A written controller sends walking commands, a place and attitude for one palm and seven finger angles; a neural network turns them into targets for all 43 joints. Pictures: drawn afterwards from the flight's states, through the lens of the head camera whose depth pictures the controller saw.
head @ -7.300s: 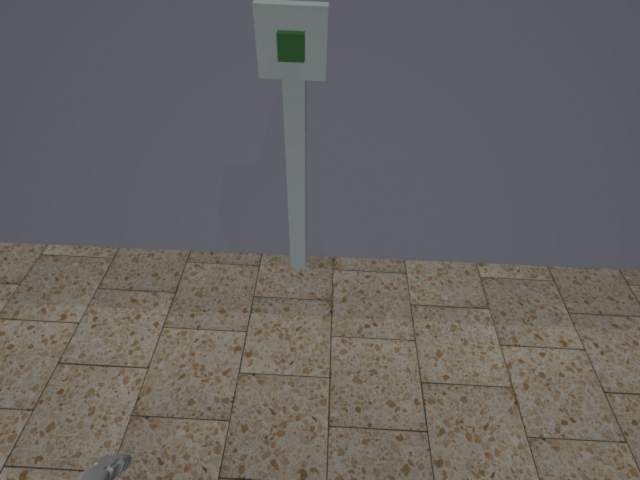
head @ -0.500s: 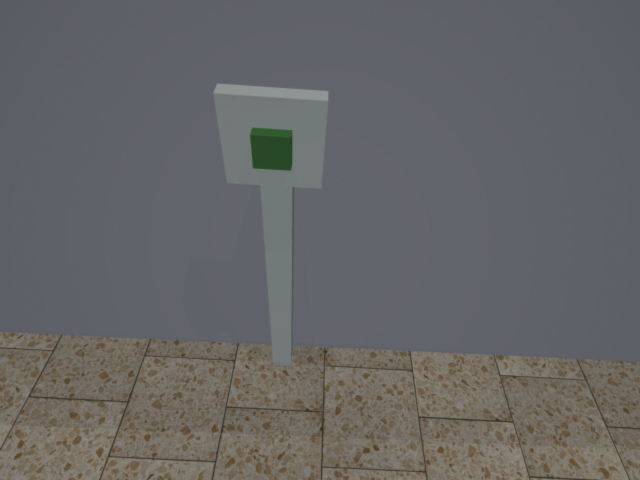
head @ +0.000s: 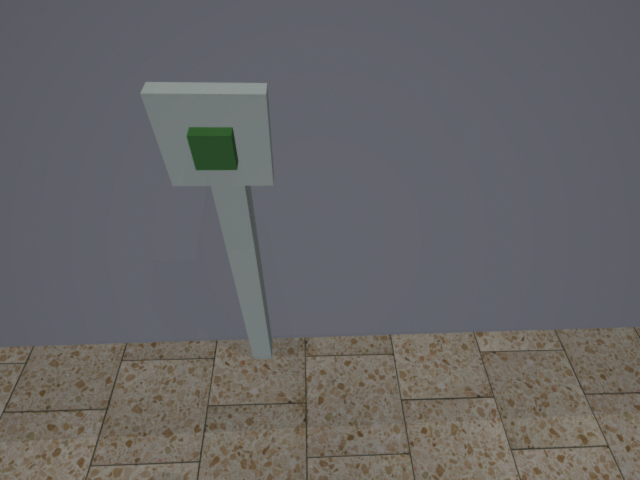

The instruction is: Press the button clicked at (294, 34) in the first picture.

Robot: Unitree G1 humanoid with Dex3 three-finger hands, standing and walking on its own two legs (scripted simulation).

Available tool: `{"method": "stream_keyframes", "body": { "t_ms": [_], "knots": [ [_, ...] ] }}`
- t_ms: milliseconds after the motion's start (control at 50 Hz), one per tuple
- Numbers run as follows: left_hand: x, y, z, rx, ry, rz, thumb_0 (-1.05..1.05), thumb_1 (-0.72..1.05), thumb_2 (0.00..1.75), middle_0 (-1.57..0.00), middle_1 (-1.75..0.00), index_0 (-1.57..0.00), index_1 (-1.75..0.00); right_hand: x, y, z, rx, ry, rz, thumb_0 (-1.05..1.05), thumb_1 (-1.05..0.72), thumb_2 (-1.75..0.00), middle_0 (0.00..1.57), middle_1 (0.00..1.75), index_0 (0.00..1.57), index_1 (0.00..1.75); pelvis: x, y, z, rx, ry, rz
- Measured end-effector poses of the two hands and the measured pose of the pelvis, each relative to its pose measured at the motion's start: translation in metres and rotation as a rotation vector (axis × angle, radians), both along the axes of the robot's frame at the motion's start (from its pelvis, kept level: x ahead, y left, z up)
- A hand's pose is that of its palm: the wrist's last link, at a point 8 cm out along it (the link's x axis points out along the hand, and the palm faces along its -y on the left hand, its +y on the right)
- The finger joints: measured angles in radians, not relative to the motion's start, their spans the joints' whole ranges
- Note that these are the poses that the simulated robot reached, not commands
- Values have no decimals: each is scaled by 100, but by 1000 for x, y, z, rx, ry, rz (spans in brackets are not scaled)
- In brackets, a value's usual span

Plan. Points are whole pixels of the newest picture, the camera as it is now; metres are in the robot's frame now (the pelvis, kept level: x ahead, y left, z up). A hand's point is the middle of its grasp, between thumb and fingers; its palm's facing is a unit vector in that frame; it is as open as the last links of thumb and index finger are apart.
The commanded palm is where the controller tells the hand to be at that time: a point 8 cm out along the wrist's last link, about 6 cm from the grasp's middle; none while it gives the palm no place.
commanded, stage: shuffle to correct the standing spot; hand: left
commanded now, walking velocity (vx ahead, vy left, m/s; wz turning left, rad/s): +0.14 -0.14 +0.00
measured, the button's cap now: (214, 147) +0.54 +0.18 +0.11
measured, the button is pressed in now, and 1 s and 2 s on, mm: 0 0 0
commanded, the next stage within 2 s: come to a stop and stand still in 0.12 s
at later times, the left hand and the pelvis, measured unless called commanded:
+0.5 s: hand out of the picture +0.05 +0.10 -0.19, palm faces +0.11 -0.98 -0.13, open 7.4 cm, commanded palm none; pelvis +0.10 -0.04 -0.01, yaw +2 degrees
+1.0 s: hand out of the picture +0.04 +0.13 -0.18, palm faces +0.13 -0.97 -0.19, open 7.4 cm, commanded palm none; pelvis +0.06 -0.05 -0.01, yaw +4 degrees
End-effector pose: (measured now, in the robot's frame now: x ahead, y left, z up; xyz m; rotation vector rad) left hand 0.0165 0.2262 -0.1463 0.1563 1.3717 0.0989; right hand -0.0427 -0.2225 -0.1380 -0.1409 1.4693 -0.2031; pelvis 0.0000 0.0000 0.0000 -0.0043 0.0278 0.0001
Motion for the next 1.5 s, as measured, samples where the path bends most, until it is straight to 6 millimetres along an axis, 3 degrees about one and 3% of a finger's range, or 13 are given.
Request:
{"method": "stream_keyframes", "body": {
  "t_ms": [100, 220, 320, 380, 460, 540, 680, 860, 1080, 1280, 1500],
  "knots": [
    [21, -23, -6, 15, -65, 32, 1, 93, 90, -19, -29, -20, -29, 18, -29, -11, 7, 22, 14, 0, -91, -90, 20, 30, 20, 30, 17, -25, -10, -8, -3, 21],
    [15, -52, -9, -25, -26, 99, 0, 92, 90, -19, -29, -20, -29, 91, -47, 4, -13, -65, 77, 0, -91, -90, 20, 30, 20, 30, 46, -39, -2, -10, 8, 60],
    [9, -69, -22, -83, 62, 135, 0, 91, 90, -19, -29, -20, -29, 161, -43, 5, -40, -184, 136, 0, -92, -90, 19, 30, 20, 30, 72, -37, -9, -31, 3, 62],
    [10, -74, -28, -93, 107, 157, 0, 91, 90, -20, -29, -20, -30, 191, -36, 4, -44, -220, 154, 0, -93, -90, 19, 30, 20, 30, 87, -37, -13, -12, -5, 54],
    [22, -76, -21, -70, 122, 156, 1, 91, 90, -20, -29, -20, -29, 218, -28, 1, -14, -250, 159, 0, -92, -90, 19, 30, 20, 30, 97, -40, -10, 15, -4, 39],
    [41, -68, -8, -4, 83, 143, 0, 91, 90, -20, -30, -20, -30, 229, -26, -8, 38, -266, 149, 0, -92, -90, 20, 30, 20, 30, 94, -47, -8, 26, 4, 36],
    [63, -50, 12, 126, -34, 107, 0, 91, 90, -20, -30, -20, -29, 214, -49, -21, 67, -231, 122, 0, -91, -90, 20, 30, 20, 30, 82, -63, -8, 43, 1, 34],
    [44, -55, 14, 95, -57, 119, 0, 91, 90, -19, -29, -20, -29, 185, -68, -12, 37, -177, 127, 0, -91, -90, 19, 30, 20, 30, 68, -63, -3, 47, -26, 57],
    [5, -39, -15, 10, 5, 176, 0, 91, 90, -20, -30, -20, -30, 166, -35, -4, -3, -201, 186, 0, -91, -90, 19, 30, 20, 30, 56, -35, -11, 21, -46, 71],
    [-11, -34, -4, -18, 31, 151, 0, 91, 90, -19, -29, -20, -29, 134, -20, 1, -7, -172, 157, 0, -95, -90, 20, 30, 20, 30, 45, -17, 0, 5, -47, 61],
    [-20, -29, -3, -20, 56, 139, 0, 91, 90, -19, -29, -20, -29, 81, -1, -3, 32, -59, 119, 0, -92, -90, 20, 30, 20, 30, 40, -10, 2, 7, -49, 57]
  ]
}}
